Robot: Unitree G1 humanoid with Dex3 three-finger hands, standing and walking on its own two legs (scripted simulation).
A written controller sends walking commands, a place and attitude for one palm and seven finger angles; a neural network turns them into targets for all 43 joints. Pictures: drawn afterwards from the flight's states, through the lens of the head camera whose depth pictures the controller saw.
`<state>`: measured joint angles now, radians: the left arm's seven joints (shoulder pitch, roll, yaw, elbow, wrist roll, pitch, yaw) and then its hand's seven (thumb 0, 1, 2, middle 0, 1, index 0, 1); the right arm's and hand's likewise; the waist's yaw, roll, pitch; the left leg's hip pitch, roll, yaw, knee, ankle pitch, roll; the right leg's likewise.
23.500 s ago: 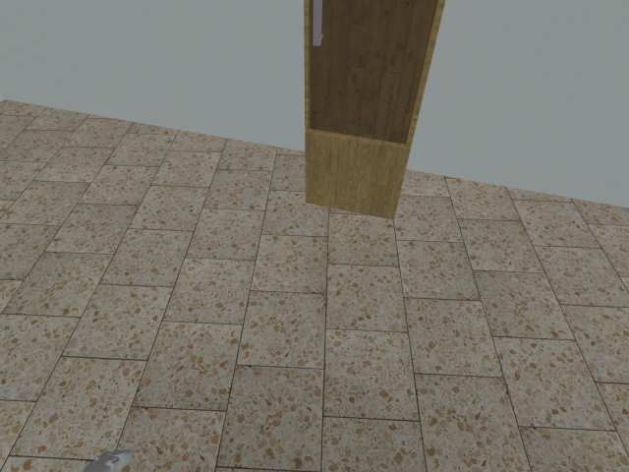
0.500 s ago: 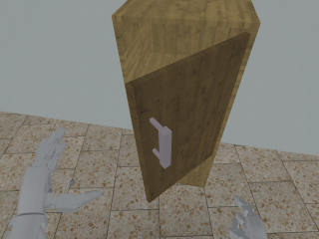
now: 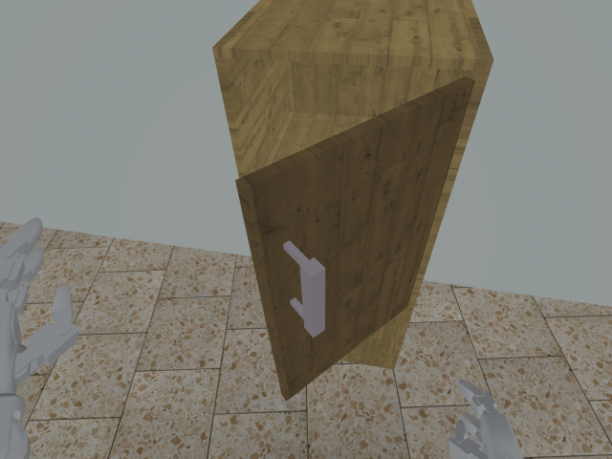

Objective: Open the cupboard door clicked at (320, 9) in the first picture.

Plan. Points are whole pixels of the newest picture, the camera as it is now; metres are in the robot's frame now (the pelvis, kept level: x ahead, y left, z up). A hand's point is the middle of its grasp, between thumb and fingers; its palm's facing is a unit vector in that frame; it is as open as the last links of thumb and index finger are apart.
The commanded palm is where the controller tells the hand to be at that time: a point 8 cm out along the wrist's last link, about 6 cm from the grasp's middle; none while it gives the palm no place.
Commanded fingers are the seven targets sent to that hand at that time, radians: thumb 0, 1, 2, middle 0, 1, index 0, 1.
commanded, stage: draw the hand back to the body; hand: left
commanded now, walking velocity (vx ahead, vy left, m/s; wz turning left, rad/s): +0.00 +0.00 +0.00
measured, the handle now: (303, 290) +0.32 +0.05 +0.06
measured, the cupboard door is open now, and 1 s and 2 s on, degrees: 49 49 49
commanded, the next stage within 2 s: step back with the hand held close in 0.28 s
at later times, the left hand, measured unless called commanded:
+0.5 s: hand (74, 329) +0.19 +0.26 +0.16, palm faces +0.43 -0.78 -0.45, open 7.4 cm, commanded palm +0.13 +0.29 +0.17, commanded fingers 0.00 0.90 0.90 -0.20 -0.30 -0.20 -0.30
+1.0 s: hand out of the picture +0.11 +0.29 +0.14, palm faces +0.40 -0.77 -0.50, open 7.4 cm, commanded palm +0.05 +0.33 +0.17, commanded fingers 0.00 0.90 0.90 -0.20 -0.30 -0.20 -0.30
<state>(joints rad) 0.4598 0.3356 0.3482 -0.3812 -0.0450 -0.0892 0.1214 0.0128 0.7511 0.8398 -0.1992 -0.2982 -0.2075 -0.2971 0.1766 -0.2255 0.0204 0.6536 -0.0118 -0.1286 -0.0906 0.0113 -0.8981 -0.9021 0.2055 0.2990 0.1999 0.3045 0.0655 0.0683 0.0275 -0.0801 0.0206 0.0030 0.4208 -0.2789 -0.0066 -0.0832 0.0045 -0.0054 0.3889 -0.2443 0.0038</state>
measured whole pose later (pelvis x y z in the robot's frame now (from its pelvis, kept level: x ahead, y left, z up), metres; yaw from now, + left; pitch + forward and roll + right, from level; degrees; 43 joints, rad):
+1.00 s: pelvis -0.09 +0.03 -0.01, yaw -1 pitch -2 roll -1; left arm 0.55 0.42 0.44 -0.50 -0.01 -0.18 0.14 0.02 0.89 0.90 -0.21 -0.30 -0.22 -0.30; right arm 0.19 -0.22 0.01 0.53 0.01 -0.04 -0.08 0.01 -0.90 -0.90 0.21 0.30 0.20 0.30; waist 0.00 -0.02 0.06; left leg -0.34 0.00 0.04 0.59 -0.22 0.04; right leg -0.33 -0.02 0.03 0.52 -0.15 0.04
